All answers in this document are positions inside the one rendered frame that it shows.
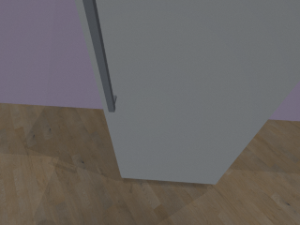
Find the handle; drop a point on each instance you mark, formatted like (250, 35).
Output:
(91, 12)

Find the fridge door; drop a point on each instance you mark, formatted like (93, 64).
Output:
(194, 80)

